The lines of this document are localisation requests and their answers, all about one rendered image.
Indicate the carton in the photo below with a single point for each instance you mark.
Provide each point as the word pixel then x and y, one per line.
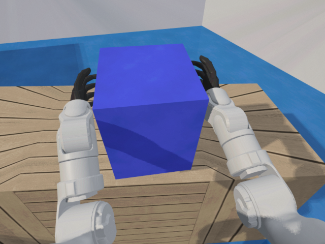
pixel 149 105

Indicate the robot right forearm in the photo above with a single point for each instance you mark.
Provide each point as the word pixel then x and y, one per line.
pixel 245 158

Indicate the right robot upper arm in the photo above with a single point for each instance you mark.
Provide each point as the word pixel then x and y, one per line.
pixel 266 204

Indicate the robot left forearm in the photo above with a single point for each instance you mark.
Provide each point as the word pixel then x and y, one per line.
pixel 77 150

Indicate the robot left hand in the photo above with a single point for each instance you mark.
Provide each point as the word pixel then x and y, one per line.
pixel 80 88

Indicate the pedestal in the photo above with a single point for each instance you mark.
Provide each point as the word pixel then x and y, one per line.
pixel 194 206

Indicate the left robot upper arm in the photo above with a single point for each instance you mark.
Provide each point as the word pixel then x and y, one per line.
pixel 87 223

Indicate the robot right hand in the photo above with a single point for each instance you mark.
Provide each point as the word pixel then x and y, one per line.
pixel 208 74

